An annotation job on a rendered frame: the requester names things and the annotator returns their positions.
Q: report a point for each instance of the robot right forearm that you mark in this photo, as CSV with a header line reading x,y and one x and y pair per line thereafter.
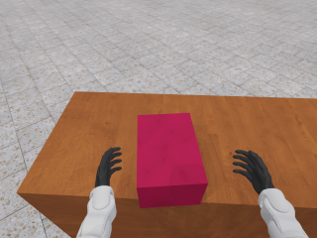
x,y
279,215

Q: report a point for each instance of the left robot hand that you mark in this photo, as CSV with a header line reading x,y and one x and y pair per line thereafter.
x,y
104,170

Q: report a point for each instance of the pedestal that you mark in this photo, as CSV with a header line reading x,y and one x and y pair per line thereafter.
x,y
281,130

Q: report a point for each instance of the robot left forearm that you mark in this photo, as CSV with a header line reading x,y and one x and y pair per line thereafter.
x,y
101,211

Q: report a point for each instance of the right robot hand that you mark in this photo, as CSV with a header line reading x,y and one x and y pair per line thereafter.
x,y
257,172

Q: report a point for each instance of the carton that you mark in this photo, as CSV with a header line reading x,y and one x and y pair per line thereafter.
x,y
170,170

